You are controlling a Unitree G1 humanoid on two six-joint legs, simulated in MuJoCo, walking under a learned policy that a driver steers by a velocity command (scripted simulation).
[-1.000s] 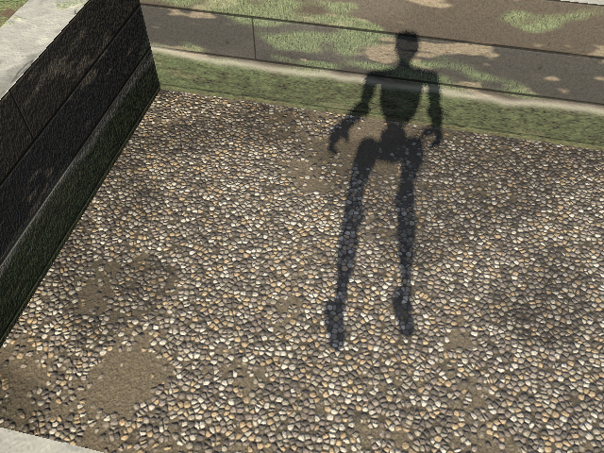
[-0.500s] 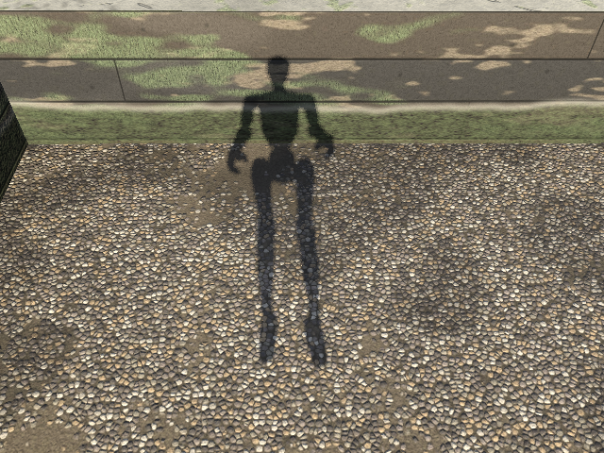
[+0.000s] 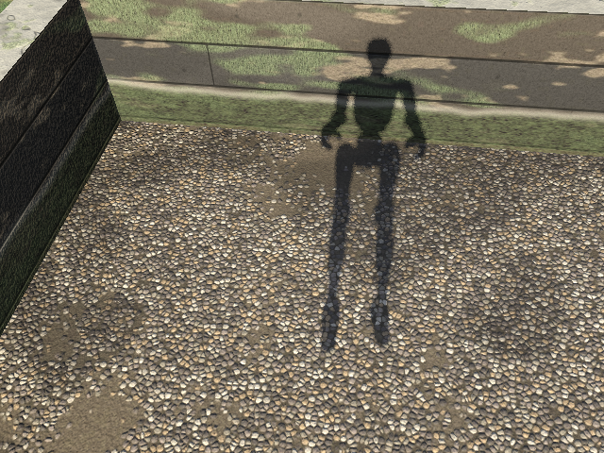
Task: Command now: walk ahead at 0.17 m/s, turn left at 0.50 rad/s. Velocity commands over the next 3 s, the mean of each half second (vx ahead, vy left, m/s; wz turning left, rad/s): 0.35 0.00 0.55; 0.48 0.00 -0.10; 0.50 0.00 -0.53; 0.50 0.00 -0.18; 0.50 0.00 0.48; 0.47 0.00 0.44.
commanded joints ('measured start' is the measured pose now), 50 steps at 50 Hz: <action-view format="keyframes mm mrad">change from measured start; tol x32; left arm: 1 -18 121 37 -67 7 -13 -2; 50 51 121 55 -65 -18 8 -32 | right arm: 1 34 -59 -17 -61 -6 6 3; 50 -216 43 42 -164 -28 -30 -17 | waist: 1 -15 -188 -142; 12 -63 252 18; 21 94 -311 -158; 40 -39 197 -82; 50 7 -82 -96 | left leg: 1 -65 22 23 46 25 -23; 8 158 33 73 -208 200 66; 13 92 245 -440 -433 165 263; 27 -312 5 -85 256 130 10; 41 82 288 -218 -426 107 160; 50 -76 110 137 -144 260 44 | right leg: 1 178 -222 183 -137 486 -106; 9 -111 -96 13 -37 -331 8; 13 -302 23 39 361 -234 90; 20 438 -145 155 -33 -36 34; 28 143 -282 223 -116 423 -69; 39 -116 1 20 107 -220 4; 50 156 -47 151 88 111 -65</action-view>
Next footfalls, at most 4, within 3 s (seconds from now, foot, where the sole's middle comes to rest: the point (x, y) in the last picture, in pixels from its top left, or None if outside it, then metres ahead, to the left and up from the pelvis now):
0.16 left None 0.04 0.10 -0.77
0.74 left None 0.11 0.18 -0.77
1.52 right None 0.05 -0.02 -0.77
1.80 left None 0.10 0.17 -0.77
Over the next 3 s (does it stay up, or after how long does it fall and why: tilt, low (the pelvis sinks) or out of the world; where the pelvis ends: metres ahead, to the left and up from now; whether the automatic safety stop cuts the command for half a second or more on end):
stays up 0.02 0.08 -0.02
